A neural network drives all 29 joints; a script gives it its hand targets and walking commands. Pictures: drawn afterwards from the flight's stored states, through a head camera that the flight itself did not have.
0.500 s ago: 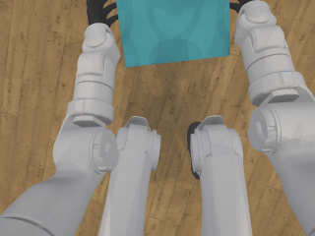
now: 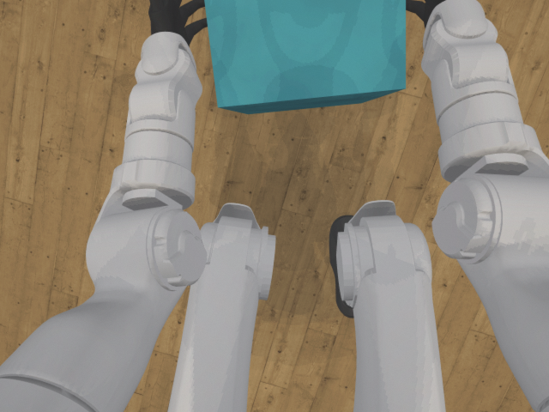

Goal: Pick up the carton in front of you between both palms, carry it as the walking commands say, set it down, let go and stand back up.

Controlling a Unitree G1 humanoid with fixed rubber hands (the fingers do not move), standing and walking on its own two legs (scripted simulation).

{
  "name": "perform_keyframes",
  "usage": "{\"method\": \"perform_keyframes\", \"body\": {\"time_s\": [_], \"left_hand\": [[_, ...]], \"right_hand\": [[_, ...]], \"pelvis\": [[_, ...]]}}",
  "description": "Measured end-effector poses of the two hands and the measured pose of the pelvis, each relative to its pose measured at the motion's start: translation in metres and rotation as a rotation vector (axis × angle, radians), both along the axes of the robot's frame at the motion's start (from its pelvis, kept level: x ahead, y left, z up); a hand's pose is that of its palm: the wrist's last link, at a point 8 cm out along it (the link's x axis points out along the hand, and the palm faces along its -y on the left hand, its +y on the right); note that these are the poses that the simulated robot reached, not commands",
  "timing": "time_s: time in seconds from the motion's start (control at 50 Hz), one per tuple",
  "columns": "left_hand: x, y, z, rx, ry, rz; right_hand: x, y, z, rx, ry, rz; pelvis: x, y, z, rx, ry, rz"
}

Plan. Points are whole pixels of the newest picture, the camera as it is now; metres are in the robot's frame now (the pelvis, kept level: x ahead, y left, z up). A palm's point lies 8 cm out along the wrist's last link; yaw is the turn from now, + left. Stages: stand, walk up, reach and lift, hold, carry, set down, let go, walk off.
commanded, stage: set down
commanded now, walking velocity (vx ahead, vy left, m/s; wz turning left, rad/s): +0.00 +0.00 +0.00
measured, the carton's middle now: (301, 31) +0.55 -0.03 -0.25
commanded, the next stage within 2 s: let go in 1.82 s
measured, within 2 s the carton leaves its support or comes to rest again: neither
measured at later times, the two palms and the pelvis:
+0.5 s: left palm (171, 31) +0.53 +0.12 -0.16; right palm (439, 3) +0.54 -0.19 -0.16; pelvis +0.00 +0.00 -0.01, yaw +0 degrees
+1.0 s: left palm (134, 39) +0.51 +0.15 -0.12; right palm out of the picture +0.53 -0.22 -0.12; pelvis -0.01 +0.00 +0.01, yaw +0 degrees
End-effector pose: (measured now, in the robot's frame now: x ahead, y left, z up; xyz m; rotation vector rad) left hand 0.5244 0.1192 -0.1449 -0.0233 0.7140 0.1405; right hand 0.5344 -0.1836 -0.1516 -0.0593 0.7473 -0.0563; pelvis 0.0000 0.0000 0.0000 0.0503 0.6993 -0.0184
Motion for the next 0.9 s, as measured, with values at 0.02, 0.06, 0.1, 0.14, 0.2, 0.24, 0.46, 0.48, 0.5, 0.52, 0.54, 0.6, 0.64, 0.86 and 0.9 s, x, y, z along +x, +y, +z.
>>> {"method": "perform_keyframes", "body": {"time_s": [0.02,0.06,0.1,0.14,0.2,0.24,0.46,0.48,0.5,0.52,0.54,0.6,0.64,0.86,0.9], "left_hand": [[0.001,0.000,-0.001,-0.001,-0.001,-0.001],[0.003,0.001,-0.003,-0.002,-0.002,-0.004],[0.004,0.001,-0.005,-0.003,-0.004,-0.007],[0.006,0.002,-0.007,-0.005,-0.005,-0.009],[0.007,0.003,-0.009,-0.012,-0.013,-0.016],[0.006,0.003,-0.009,-0.017,-0.017,-0.019],[0.007,0.005,-0.009,-0.009,-0.025,-0.048],[0.007,0.005,-0.010,-0.006,-0.027,-0.051],[0.007,0.005,-0.011,-0.002,-0.023,-0.060],[0.005,0.006,-0.013,0.009,-0.012,-0.068],[0.000,0.006,-0.018,0.021,0.012,-0.085],[-0.016,0.015,-0.037,0.053,0.075,-0.080],[-0.026,0.025,-0.048,0.065,0.095,-0.055],[-0.013,0.044,-0.030,0.062,-0.013,0.000],[-0.011,0.041,-0.018,0.059,-0.032,0.004]], "right_hand": [[0.001,0.000,-0.001,0.001,-0.001,0.001],[0.002,-0.001,-0.003,0.004,-0.003,0.002],[0.004,-0.001,-0.005,0.007,-0.005,0.002],[0.005,-0.001,-0.007,0.009,-0.007,0.002],[0.006,-0.001,-0.009,0.021,-0.011,0.012],[0.005,-0.001,-0.010,0.025,-0.014,0.010],[0.005,-0.002,-0.011,0.033,-0.022,0.017],[0.005,-0.002,-0.011,0.034,-0.024,0.018],[0.005,-0.002,-0.012,0.035,-0.027,0.019],[0.003,-0.004,-0.013,0.030,-0.027,0.021],[0.000,-0.005,-0.017,0.021,-0.015,0.027],[-0.017,-0.015,-0.036,-0.009,0.036,0.000],[-0.029,-0.027,-0.048,-0.024,0.055,-0.038],[-0.011,-0.046,-0.024,-0.024,-0.072,-0.064],[-0.005,-0.043,-0.011,-0.019,-0.090,-0.058]], "pelvis": [[0.001,0.000,0.000,0.001,0.002,0.000],[0.002,-0.001,0.000,0.002,0.005,0.001],[0.004,-0.002,-0.001,0.002,0.009,0.002],[0.005,-0.002,-0.001,0.003,0.013,0.002],[0.007,-0.002,-0.002,0.003,0.018,0.003],[0.007,-0.002,-0.002,0.002,0.018,0.004],[0.003,0.000,-0.005,-0.001,-0.010,0.004],[0.002,0.000,-0.006,-0.001,-0.013,0.004],[0.002,0.000,-0.006,-0.001,-0.017,0.003],[0.001,0.000,-0.007,-0.001,-0.020,0.003],[0.001,0.000,-0.007,-0.001,-0.024,0.003],[-0.001,0.000,-0.007,-0.002,-0.035,0.002],[-0.002,-0.001,-0.007,-0.005,-0.044,0.002],[-0.013,-0.002,-0.018,-0.012,-0.107,0.003],[-0.014,-0.002,-0.015,-0.011,-0.106,0.002]]}}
